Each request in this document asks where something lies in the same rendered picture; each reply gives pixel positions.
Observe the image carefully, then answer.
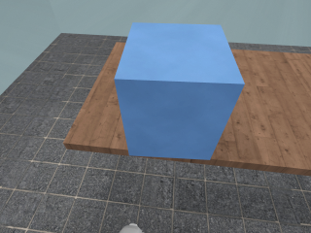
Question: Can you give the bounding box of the table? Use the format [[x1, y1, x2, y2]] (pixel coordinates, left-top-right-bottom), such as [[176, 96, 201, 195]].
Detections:
[[63, 42, 311, 177]]

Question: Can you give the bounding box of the carton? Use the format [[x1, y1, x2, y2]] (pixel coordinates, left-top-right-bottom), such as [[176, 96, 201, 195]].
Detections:
[[114, 22, 245, 160]]

